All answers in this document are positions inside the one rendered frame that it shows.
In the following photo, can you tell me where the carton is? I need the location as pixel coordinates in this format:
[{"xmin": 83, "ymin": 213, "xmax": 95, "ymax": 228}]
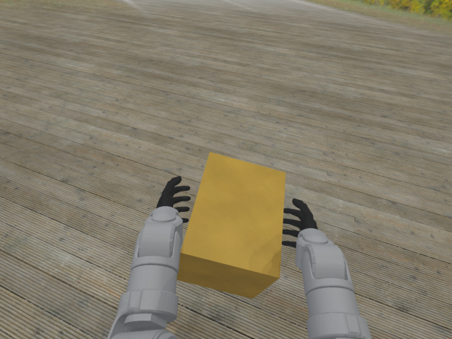
[{"xmin": 177, "ymin": 152, "xmax": 286, "ymax": 299}]

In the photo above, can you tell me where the right robot hand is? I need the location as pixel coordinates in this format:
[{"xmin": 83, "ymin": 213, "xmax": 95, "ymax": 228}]
[{"xmin": 282, "ymin": 198, "xmax": 318, "ymax": 248}]

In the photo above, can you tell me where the left robot forearm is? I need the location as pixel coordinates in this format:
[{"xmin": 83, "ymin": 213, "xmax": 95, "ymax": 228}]
[{"xmin": 107, "ymin": 206, "xmax": 183, "ymax": 339}]

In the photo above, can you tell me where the left robot hand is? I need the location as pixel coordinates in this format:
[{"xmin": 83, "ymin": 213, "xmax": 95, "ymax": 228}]
[{"xmin": 156, "ymin": 176, "xmax": 191, "ymax": 223}]

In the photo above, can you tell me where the right robot forearm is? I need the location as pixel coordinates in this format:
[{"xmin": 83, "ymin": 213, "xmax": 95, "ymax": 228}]
[{"xmin": 295, "ymin": 228, "xmax": 372, "ymax": 339}]

